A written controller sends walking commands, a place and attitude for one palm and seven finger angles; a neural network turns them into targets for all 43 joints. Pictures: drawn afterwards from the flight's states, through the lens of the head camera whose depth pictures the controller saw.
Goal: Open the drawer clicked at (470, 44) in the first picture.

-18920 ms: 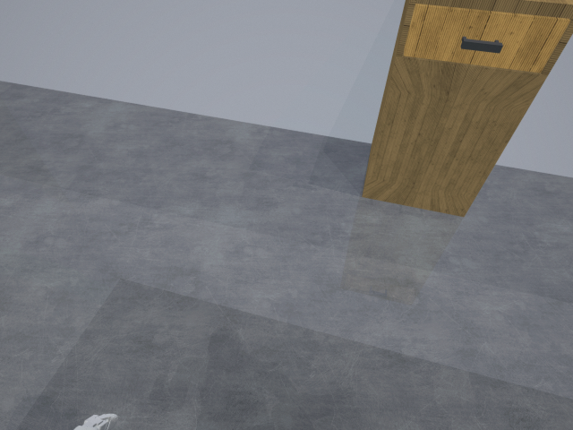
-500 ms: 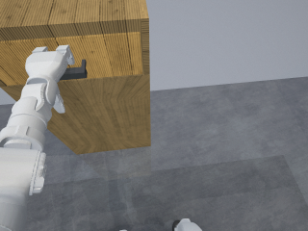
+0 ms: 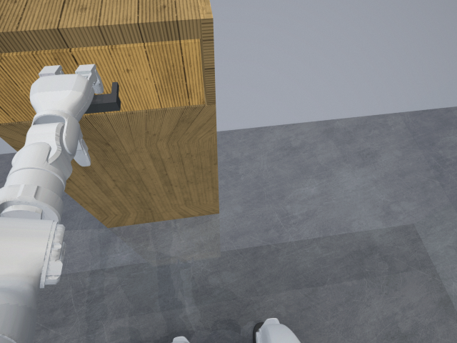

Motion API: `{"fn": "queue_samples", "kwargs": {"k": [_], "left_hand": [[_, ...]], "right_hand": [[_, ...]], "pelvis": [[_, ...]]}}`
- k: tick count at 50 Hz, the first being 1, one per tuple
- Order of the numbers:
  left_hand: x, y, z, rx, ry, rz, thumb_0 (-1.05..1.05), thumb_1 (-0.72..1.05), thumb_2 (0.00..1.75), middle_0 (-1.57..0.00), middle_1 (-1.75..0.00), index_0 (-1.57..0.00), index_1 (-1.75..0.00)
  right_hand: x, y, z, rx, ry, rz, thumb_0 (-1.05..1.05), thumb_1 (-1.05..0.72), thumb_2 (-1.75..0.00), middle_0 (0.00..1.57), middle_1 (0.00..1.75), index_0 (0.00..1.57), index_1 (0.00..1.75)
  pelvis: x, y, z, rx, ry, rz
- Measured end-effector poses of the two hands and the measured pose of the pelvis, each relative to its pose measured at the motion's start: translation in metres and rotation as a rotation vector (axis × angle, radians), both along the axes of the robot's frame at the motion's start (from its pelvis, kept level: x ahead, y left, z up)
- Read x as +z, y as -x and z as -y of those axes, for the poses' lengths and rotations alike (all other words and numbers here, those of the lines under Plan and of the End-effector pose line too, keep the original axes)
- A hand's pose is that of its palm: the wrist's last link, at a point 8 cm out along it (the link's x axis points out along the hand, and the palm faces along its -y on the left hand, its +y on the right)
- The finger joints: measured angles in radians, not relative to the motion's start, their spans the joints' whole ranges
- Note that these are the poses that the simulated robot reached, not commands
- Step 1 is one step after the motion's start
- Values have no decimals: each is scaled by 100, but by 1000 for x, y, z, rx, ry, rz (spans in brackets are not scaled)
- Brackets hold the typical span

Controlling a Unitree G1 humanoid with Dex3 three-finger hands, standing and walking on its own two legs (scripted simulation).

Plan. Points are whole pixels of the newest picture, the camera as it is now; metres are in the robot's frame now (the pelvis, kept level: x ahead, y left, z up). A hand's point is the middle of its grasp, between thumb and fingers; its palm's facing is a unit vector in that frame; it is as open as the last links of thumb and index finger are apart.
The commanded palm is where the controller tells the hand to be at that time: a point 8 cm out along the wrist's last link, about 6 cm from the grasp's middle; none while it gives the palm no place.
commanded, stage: lower the fingers behind the handle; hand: left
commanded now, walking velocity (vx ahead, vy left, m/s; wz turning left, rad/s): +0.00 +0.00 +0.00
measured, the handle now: (88, 96) +0.56 +0.24 +0.06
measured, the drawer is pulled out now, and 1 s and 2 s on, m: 0.00 0.00 0.00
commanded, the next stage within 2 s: lift the fingers back up to retry in 0.52 s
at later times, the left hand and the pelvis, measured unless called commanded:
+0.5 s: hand (79, 117) +0.51 +0.24 +0.06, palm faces -0.04 +0.02 -1.00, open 13.8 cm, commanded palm +0.49 +0.26 +0.08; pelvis -0.02 +0.00 -0.01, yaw +0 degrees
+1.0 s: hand (76, 109) +0.51 +0.24 +0.08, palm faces -0.02 -0.01 -1.00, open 13.8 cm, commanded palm +0.49 +0.25 +0.14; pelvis +0.00 +0.00 +0.00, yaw +1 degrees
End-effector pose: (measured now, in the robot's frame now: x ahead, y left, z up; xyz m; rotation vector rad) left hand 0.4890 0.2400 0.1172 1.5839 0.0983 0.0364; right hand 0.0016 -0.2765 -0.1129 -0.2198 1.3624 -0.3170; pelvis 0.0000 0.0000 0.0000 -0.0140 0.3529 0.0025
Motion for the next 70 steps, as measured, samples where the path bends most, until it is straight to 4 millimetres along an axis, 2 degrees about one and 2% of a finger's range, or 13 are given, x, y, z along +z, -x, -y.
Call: {"fn": "queue_samples", "kwargs": {"k": [10,28,38,46,52,64,70], "left_hand": [[-3,0,1,2,-13,15,0,-49,30,-25,-128,-32,-120],[-2,0,0,-8,-4,3,0,-49,30,-24,-128,-32,-120],[-2,0,1,-2,-8,5,0,-49,30,-24,-126,-32,-120],[3,-1,3,-4,22,-9,0,-49,30,-28,-122,-32,-120],[22,-5,-1,3,24,36,0,-49,30,-31,-120,-32,-120],[56,3,-6,17,15,28,0,-49,30,-32,-120,-33,-120],[54,10,-7,16,17,-6,0,-49,30,-32,-120,-32,-120]], "right_hand": [[-5,6,0,11,6,-6,0,-90,-89,21,30,20,30],[-7,34,-4,-15,7,-42,0,-90,-89,21,30,20,30],[-7,34,-6,-18,2,-46,0,-90,-89,21,30,20,30],[-2,20,-10,-14,-8,-31,0,-90,-89,21,30,20,30],[1,4,-11,-5,-17,-15,0,-90,-89,21,30,20,30],[8,-46,-8,27,-38,71,0,-90,-89,21,30,20,30],[10,-68,-5,58,-38,113,0,-90,-89,21,30,20,30]], "pelvis": [[-6,8,-1,4,-1,-16],[-11,18,-2,-1,-1,-23],[-9,16,-4,3,2,-22],[-1,6,-4,8,6,1],[5,-4,-4,12,8,16],[16,-20,-1,21,6,73],[18,-21,2,24,1,90]]}}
